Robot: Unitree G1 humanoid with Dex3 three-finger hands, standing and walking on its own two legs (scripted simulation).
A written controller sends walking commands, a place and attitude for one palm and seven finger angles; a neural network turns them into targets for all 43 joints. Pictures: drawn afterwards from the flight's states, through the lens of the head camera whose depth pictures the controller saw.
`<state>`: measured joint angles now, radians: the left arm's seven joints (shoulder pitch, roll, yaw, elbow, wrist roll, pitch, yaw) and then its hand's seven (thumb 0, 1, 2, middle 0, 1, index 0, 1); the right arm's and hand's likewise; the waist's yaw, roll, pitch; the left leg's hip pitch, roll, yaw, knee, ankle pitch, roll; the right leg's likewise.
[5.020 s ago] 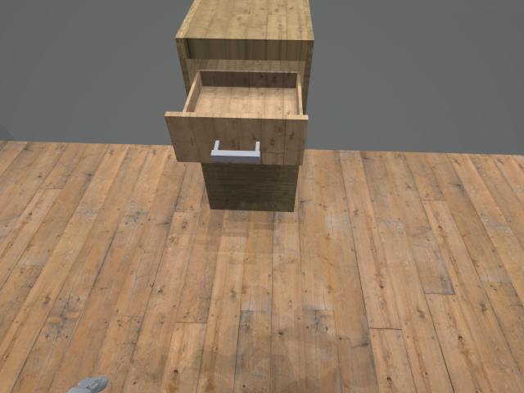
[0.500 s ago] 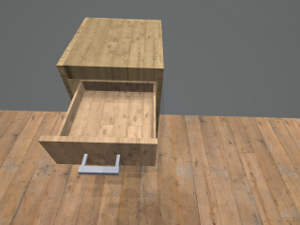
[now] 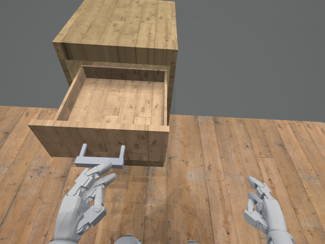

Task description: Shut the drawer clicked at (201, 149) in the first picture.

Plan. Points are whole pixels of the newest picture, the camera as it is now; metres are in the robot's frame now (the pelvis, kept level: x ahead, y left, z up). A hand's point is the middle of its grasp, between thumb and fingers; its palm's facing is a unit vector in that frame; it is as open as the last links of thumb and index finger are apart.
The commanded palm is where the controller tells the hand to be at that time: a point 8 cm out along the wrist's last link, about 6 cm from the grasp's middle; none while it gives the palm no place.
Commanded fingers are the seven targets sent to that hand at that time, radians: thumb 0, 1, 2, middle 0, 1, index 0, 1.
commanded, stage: raise the hand and make a fist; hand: left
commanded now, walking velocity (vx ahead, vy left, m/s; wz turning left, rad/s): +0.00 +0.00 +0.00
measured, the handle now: (101, 155) +0.35 +0.19 -0.02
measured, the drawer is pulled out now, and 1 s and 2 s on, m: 0.29 0.29 0.29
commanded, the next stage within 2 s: bring the fist close to the handle in 1.52 s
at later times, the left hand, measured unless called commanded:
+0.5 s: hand (90, 207) +0.19 +0.16 +0.04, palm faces +0.06 -1.00 -0.04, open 3.7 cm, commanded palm +0.14 +0.22 +0.05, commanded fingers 0.00 0.90 0.90 -1.10 -1.27 -1.10 -1.27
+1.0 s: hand (93, 210) +0.18 +0.15 +0.08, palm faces +0.03 -1.00 +0.01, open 3.2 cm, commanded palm +0.14 +0.20 +0.08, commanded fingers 0.00 0.90 0.90 -1.40 -1.60 -1.40 -1.60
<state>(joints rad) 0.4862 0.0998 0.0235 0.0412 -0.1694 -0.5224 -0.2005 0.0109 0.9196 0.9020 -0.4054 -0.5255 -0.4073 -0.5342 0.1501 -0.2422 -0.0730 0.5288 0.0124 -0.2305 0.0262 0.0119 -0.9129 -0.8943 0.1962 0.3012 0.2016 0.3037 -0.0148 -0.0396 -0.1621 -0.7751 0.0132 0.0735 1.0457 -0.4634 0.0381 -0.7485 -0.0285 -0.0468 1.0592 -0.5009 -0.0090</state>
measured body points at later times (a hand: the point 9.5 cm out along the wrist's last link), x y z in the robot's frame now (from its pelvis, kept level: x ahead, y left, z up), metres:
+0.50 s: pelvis +0.01 -0.02 -0.01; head +0.06 -0.02 +0.44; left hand +0.19 +0.22 +0.05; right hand +0.16 -0.25 -0.10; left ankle +0.03 +0.10 -0.67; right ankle +0.01 -0.11 -0.67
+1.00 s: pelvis +0.02 +0.01 +0.00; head +0.06 +0.01 +0.45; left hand +0.17 +0.20 +0.08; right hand +0.24 -0.19 -0.05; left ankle +0.03 +0.10 -0.67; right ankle +0.01 -0.11 -0.67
